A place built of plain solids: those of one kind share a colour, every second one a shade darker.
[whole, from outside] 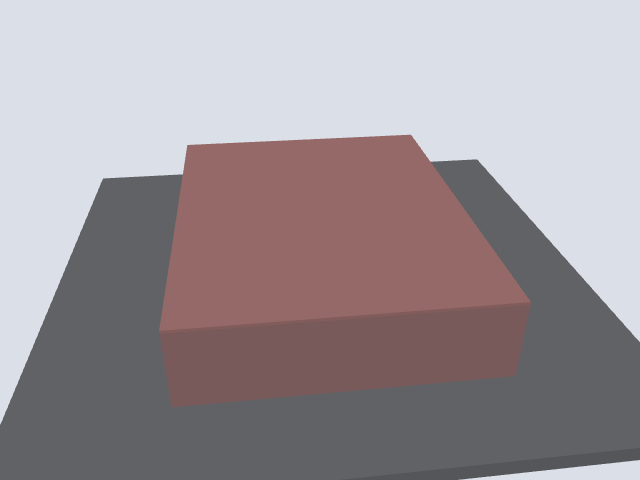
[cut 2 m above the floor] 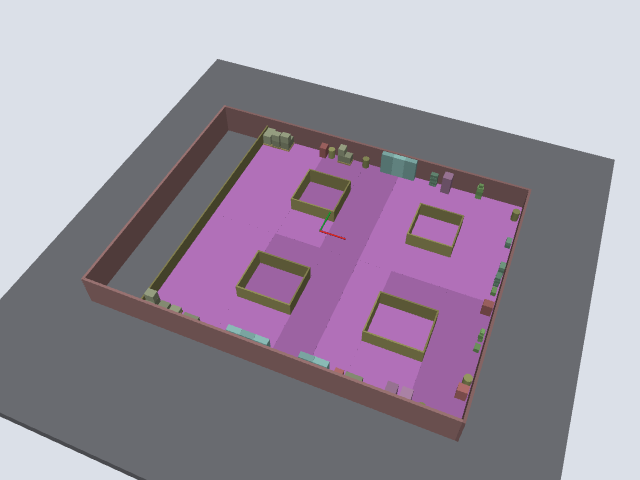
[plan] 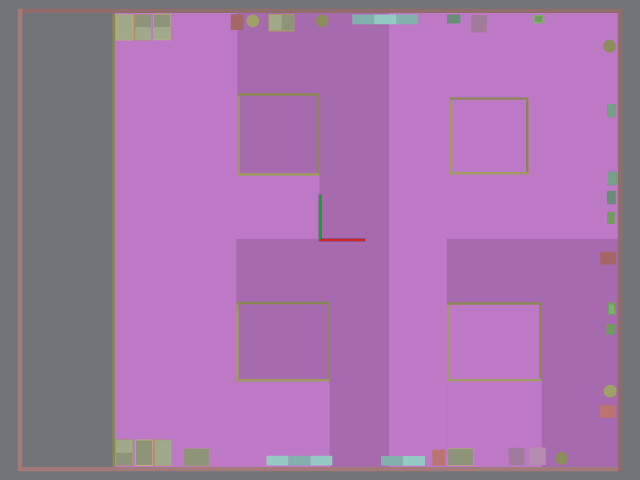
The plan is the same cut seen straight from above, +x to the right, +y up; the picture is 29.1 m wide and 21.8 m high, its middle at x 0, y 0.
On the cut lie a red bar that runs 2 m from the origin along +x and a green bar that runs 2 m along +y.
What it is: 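A closed goods hall without a stair; its walked floor is a bank 0.70 m over the ground, with five rectangular fields in it; some sunk deep, some a low step down, some level and merely marked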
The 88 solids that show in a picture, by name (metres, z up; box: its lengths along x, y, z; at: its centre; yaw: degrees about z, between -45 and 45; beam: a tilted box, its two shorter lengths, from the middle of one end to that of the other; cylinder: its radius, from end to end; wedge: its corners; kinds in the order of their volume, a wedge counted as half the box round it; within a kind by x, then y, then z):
{
 "floor_1": {"box": [5.51, 10.38, 0.75], "at": [-6.56, -5.13, 0.33]},
 "floor_2": {"box": [5.56, 10.27, 0.75], "at": [-6.53, 5.19, 0.33]},
 "floor_3": {"box": [3.72, 2.87, 0.75], "at": [-1.89, 1.49, 0.33]},
 "floor_4": {"box": [3.76, 3.79, 0.59], "at": [-1.89, 4.79, 0.24]},
 "floor_5": {"box": [3.72, 3.66, 0.75], "at": [-1.89, 8.5, 0.33]},
 "floor_6": {"box": [4.23, 3.9, 0.75], "at": [-1.69, -8.38, 0.33]},
 "floor_7": {"box": [4.27, 3.66, 0.59], "at": [-1.69, -4.62, 0.25]},
 "floor_8": {"box": [4.23, 2.86, 0.75], "at": [-1.69, -1.38, 0.33]},
 "floor_9": {"box": [3.17, 10.27, 0.75], "at": [1.55, 5.19, 0.33]},
 "floor_10": {"box": [2.71, 10.38, 0.75], "at": [1.78, -5.13, 0.33]},
 "floor_11": {"box": [2.63, 10.38, 0.75], "at": [4.45, -5.13, 0.33]},
 "floor_12": {"box": [4.31, 3.9, 0.75], "at": [7.92, -8.37, 0.33]},
 "floor_13": {"box": [4.35, 3.64, 0.64], "at": [7.92, -4.62, 0.27]},
 "floor_14": {"box": [4.31, 2.88, 0.75], "at": [7.92, -1.38, 0.33]},
 "floor_15": {"box": [10.41, 10.27, 0.75], "at": [8.34, 5.19, 0.33]},
 "floor_16": {"box": [3.47, 10.38, 0.75], "at": [11.81, -5.13, 0.33]},
 "roof_1": {"box": [27.45, 21.01, 0.2], "at": [0.0, 0.0, 5.53]},
 "wall_1": {"box": [0.2, 21.01, 5.48], "at": [-13.62, 0.0, 2.69]},
 "wall_2": {"box": [27.05, 0.2, 5.48], "at": [0.0, -10.4, 2.69]},
 "wall_3": {"box": [27.05, 0.2, 5.48], "at": [0.0, 10.4, 2.69]},
 "wall_4": {"box": [0.2, 21.01, 5.48], "at": [13.62, 0.0, 2.69]},
 "guard_wall_1": {"box": [0.12, 20.61, 1.95], "at": [-9.37, 0.0, 0.92]},
 "guard_wall_2": {"box": [0.12, 3.39, 1.36], "at": [-3.75, -4.62, 1.22]},
 "guard_wall_3": {"box": [0.12, 3.52, 1.36], "at": [-3.7, 4.79, 1.22]},
 "guard_wall_4": {"box": [3.72, 0.12, 1.36], "at": [-1.89, 2.98, 1.22]},
 "guard_wall_5": {"box": [3.72, 0.12, 1.36], "at": [-1.89, 6.61, 1.22]},
 "guard_wall_6": {"box": [4.23, 0.12, 1.36], "at": [-1.69, -6.37, 1.22]},
 "guard_wall_7": {"box": [4.23, 0.12, 1.36], "at": [-1.69, -2.87, 1.22]},
 "guard_wall_8": {"box": [0.12, 3.52, 1.36], "at": [-0.09, 4.79, 1.22]},
 "guard_wall_9": {"box": [0.12, 3.39, 1.36], "at": [0.37, -4.62, 1.22]},
 "guard_wall_10": {"box": [0.12, 3.37, 1.31], "at": [5.82, -4.62, 1.25]},
 "guard_wall_11": {"box": [0.12, 3.27, 1.2], "at": [5.96, 4.73, 1.3]},
 "guard_wall_12": {"box": [3.57, 0.12, 1.2], "at": [7.68, 3.03, 1.3]},
 "guard_wall_13": {"box": [3.57, 0.12, 1.2], "at": [7.68, 6.42, 1.3]},
 "guard_wall_14": {"box": [4.31, 0.12, 1.31], "at": [7.92, -6.36, 1.25]},
 "guard_wall_15": {"box": [4.31, 0.12, 1.31], "at": [7.92, -2.88, 1.25]},
 "guard_wall_16": {"box": [0.12, 3.27, 1.2], "at": [9.41, 4.73, 1.3]},
 "guard_wall_17": {"box": [0.12, 3.37, 1.31], "at": [10.02, -4.62, 1.25]},
 "shelving_1": {"box": [1.0, 0.45, 2.1], "at": [-1.94, -10.02, 1.75]},
 "shelving_2": {"box": [1.0, 0.45, 2.1], "at": [-0.94, -10.02, 1.75]},
 "shelving_3": {"box": [1.0, 0.45, 2.1], "at": [0.06, -10.02, 1.75]},
 "shelving_4": {"box": [1.0, 0.45, 2.1], "at": [1.96, 10.02, 1.75]},
 "shelving_5": {"box": [1.0, 0.45, 2.1], "at": [2.96, 10.02, 1.75]},
 "shelving_6": {"box": [1.0, 0.45, 2.1], "at": [3.27, -10.03, 1.75]},
 "shelving_7": {"box": [1.0, 0.45, 2.1], "at": [3.96, 10.02, 1.75]},
 "shelving_8": {"box": [1.0, 0.45, 2.1], "at": [4.27, -10.03, 1.75]},
 "load_1": {"box": [0.72, 1.15, 0.93], "at": [-8.89, 9.67, 1.31], "yaw": 0.1},
 "load_2": {"box": [0.74, 1.17, 0.69], "at": [-8.88, -9.65, 1.19], "yaw": -0.2},
 "load_3": {"box": [0.74, 0.58, 0.69], "at": [-8.88, -9.37, 1.88], "yaw": 0.3},
 "load_4": {"box": [0.71, 0.58, 0.65], "at": [-8.03, 9.38, 1.82], "yaw": -0.3},
 "load_5": {"box": [0.71, 1.17, 0.65], "at": [-8.03, 9.66, 1.17], "yaw": 0.3},
 "load_6": {"box": [0.73, 1.11, 0.44], "at": [-7.99, -9.67, 1.07], "yaw": 0.1},
 "load_7": {"box": [0.75, 0.57, 0.71], "at": [-7.18, 9.39, 1.91]},
 "load_8": {"box": [0.75, 1.14, 0.71], "at": [-7.18, 9.68, 1.2], "yaw": -0.2},
 "load_9": {"box": [0.74, 1.15, 0.36], "at": [-7.12, -9.67, 1.03], "yaw": 0.1},
 "load_10": {"box": [1.13, 0.76, 0.36], "at": [-5.6, -9.87, 1.39]},
 "load_11": {"box": [0.57, 0.7, 0.68], "at": [-2.03, 9.87, 1.86], "yaw": -0.2},
 "load_12": {"box": [1.14, 0.7, 0.68], "at": [-1.76, 9.87, 1.19]},
 "load_13": {"box": [1.17, 0.75, 0.82], "at": [6.38, -9.86, 1.26], "yaw": -0.3},
 "cage_trolley_1": {"box": [0.72, 0.8, 1.66], "at": [7.22, 9.82, 1.53], "yaw": -0.9},
 "cage_trolley_2": {"box": [0.72, 0.8, 1.66], "at": [8.93, -9.84, 1.53], "yaw": 0.3},
 "cage_trolley_3": {"box": [0.72, 0.8, 1.66], "at": [9.89, -9.83, 1.53], "yaw": 0.5},
 "bin_1": {"box": [0.58, 0.72, 1.06], "at": [-3.76, 9.89, 1.23]},
 "bin_2": {"box": [0.58, 0.72, 1.06], "at": [5.39, -9.89, 1.23]},
 "bin_3": {"box": [0.72, 0.58, 1.06], "at": [13.07, -7.79, 1.23]},
 "bin_4": {"box": [0.72, 0.58, 1.06], "at": [13.08, -0.83, 1.23]},
 "drum_1": {"cylinder": 0.29, "from": [-3.05, 9.95, 0.7], "to": [-3.05, 9.95, 1.58]},
 "drum_2": {"cylinder": 0.29, "from": [0.09, 9.96, 0.7], "to": [0.09, 9.96, 1.58]},
 "drum_3": {"cylinder": 0.29, "from": [10.97, -9.92, 0.7], "to": [10.97, -9.92, 1.58]},
 "drum_4": {"cylinder": 0.29, "from": [13.15, 8.8, 0.7], "to": [13.15, 8.8, 1.58]},
 "drum_5": {"cylinder": 0.29, "from": [13.18, -6.86, 0.7], "to": [13.18, -6.86, 1.58]},
 "pallet_1": {"box": [0.8, 1.2, 0.14], "at": [-8.88, 9.66, 0.78]},
 "pallet_2": {"box": [0.8, 1.2, 0.14], "at": [-8.03, 9.66, 0.78]},
 "pallet_3": {"box": [0.8, 1.2, 0.14], "at": [-7.99, -9.66, 0.78]},
 "pallet_4": {"box": [0.8, 1.2, 0.14], "at": [-7.18, 9.67, 0.78]},
 "pallet_5": {"box": [0.8, 1.2, 0.14], "at": [-7.13, -9.66, 0.78]},
 "pallet_6": {"box": [1.2, 0.8, 0.14], "at": [-1.75, 9.87, 0.78]},
 "pallet_7": {"box": [1.2, 0.8, 0.14], "at": [6.38, -9.85, 0.78]},
 "carton_1": {"box": [0.5, 0.36, 0.4], "at": [9.92, 10.03, 1.69], "yaw": 4.2},
 "carton_2": {"box": [0.35, 0.25, 0.28], "at": [9.93, 10.04, 2.03], "yaw": -0.7},
 "carton_3": {"box": [0.39, 0.49, 0.37], "at": [13.2, -4.05, 0.89], "yaw": -3.0},
 "carton_4": {"box": [0.36, 0.56, 0.39], "at": [13.21, 1.01, 0.9], "yaw": 0.5},
 "carton_5": {"box": [0.32, 0.56, 0.37], "at": [13.22, -3.12, 1.25], "yaw": -5.0},
 "carton_6": {"box": [0.23, 0.39, 0.26], "at": [13.24, -3.13, 1.56], "yaw": 0.9},
 "crate_1": {"box": [0.6, 0.4, 0.2], "at": [6.07, 10.04, 1.8], "yaw": 0.4},
 "crate_2": {"box": [0.4, 0.6, 0.2], "at": [13.23, 1.92, 1.6], "yaw": -1.4},
 "crate_3": {"box": [0.4, 0.6, 0.3], "at": [13.25, 5.87, 1.15], "yaw": 1.1},
 "crate_4": {"box": [0.4, 0.6, 0.3], "at": [13.28, 2.79, 1.75], "yaw": 0.6}
}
